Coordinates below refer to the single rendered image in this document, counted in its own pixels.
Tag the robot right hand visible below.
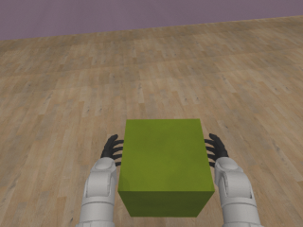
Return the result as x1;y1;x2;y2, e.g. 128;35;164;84
204;133;229;168

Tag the robot right forearm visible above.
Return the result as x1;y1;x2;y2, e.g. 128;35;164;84
214;157;264;227

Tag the carton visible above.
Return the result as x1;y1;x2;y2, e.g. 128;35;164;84
117;118;215;218

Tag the robot left hand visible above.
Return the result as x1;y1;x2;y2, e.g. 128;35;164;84
100;134;124;166

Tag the robot left forearm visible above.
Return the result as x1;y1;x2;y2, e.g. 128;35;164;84
75;157;117;227

